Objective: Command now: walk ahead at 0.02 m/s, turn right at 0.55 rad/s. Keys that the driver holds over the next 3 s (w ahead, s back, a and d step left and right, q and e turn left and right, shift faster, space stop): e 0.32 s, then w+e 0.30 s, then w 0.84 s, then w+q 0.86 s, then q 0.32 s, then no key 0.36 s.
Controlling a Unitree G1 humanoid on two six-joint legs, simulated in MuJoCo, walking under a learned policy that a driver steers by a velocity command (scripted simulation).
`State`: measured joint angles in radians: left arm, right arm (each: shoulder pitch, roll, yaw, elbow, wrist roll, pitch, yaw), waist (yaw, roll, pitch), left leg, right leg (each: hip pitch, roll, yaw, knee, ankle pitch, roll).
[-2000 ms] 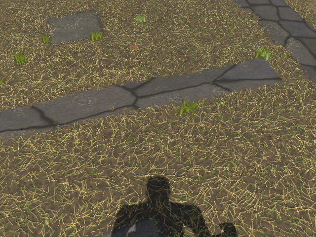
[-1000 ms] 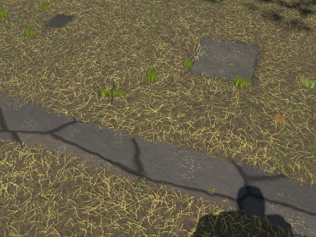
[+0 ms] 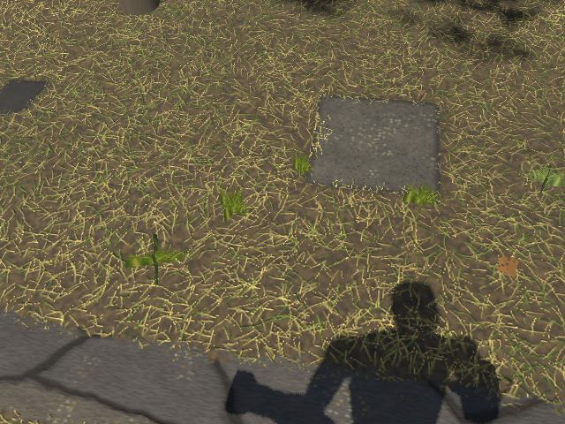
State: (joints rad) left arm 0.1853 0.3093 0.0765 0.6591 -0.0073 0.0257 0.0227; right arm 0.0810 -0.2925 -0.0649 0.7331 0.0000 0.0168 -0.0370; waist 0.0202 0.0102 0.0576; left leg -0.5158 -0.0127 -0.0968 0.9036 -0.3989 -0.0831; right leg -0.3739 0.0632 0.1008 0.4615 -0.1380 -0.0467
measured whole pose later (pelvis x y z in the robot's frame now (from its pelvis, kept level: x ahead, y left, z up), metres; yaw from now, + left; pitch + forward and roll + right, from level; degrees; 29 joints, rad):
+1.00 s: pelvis +0.17 -0.08 +0.00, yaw -29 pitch +2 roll +0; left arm 0.43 0.28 0.05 0.76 -0.02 -0.06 0.01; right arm 0.03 -0.28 -0.04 0.71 0.02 -0.09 0.06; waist 0.07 0.04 0.04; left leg -0.64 0.04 0.01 0.55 0.08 0.00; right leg 0.10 0.04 0.04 0.21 -0.35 -0.05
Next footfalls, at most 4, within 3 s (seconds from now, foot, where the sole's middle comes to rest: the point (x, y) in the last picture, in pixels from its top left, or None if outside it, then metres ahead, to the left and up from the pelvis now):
0.16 left None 0.09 0.15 -0.78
0.62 right None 0.02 -0.11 -0.78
1.10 left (355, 409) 0.45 -0.09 -0.78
1.60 right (503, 358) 0.57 -0.45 -0.78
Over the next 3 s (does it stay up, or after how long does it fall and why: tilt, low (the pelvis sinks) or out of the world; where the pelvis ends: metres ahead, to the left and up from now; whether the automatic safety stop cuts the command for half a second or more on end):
stays up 1.04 -0.37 -0.01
